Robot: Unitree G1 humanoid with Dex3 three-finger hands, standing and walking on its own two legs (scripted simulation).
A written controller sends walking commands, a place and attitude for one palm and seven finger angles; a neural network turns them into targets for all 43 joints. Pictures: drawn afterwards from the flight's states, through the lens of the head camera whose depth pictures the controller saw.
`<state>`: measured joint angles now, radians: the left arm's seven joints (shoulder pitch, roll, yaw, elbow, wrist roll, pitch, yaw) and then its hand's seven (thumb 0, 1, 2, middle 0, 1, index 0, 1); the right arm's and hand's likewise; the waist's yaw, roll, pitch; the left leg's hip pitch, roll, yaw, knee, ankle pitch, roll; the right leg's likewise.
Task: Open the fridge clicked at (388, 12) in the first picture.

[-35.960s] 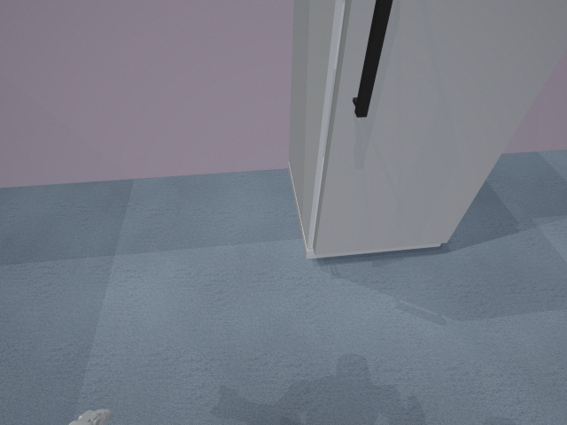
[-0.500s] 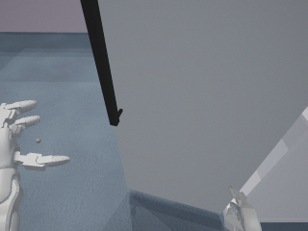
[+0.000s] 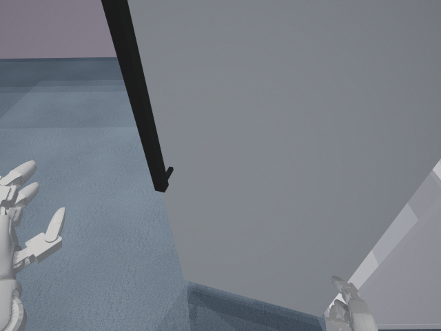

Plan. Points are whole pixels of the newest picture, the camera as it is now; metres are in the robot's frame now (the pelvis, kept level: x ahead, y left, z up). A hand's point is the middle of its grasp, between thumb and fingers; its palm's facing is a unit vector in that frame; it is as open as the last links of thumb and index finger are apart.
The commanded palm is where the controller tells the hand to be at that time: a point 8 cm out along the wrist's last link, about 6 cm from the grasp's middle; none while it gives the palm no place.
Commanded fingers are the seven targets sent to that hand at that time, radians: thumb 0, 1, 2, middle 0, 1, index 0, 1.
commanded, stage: draw the hand back to the body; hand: left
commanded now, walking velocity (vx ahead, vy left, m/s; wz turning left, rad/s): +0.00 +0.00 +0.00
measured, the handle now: (148, 101) +0.44 +0.20 +0.22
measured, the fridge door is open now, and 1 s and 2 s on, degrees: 75 75 75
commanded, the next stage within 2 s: step back with the hand held close in 0.40 s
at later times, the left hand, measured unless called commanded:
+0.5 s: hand (52, 239) +0.18 +0.26 +0.15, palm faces +0.51 -0.79 -0.35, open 7.4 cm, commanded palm +0.13 +0.29 +0.17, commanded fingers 0.00 0.90 0.90 -0.20 -0.30 -0.20 -0.30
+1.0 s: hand (24, 259) +0.15 +0.29 +0.15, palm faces +0.46 -0.75 -0.47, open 7.4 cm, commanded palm +0.09 +0.32 +0.17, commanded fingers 0.00 0.90 0.90 -0.20 -0.30 -0.20 -0.30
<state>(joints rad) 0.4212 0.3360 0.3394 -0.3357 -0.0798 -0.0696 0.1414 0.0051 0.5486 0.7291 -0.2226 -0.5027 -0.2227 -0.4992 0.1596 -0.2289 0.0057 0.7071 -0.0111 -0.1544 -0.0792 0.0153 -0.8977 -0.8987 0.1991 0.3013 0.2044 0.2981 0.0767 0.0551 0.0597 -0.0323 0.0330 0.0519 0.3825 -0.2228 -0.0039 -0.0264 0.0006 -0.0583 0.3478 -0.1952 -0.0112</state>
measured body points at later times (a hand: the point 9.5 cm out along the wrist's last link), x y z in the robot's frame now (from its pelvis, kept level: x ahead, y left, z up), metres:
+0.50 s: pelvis -0.01 -0.01 +0.00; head -0.03 -0.03 +0.45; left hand +0.15 +0.30 +0.17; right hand +0.18 -0.23 -0.09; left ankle +0.00 +0.12 -0.75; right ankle +0.01 -0.11 -0.75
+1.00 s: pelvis -0.05 +0.02 -0.02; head -0.04 +0.01 +0.43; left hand +0.12 +0.33 +0.17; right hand +0.13 -0.21 -0.10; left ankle +0.00 +0.12 -0.75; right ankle +0.01 -0.11 -0.75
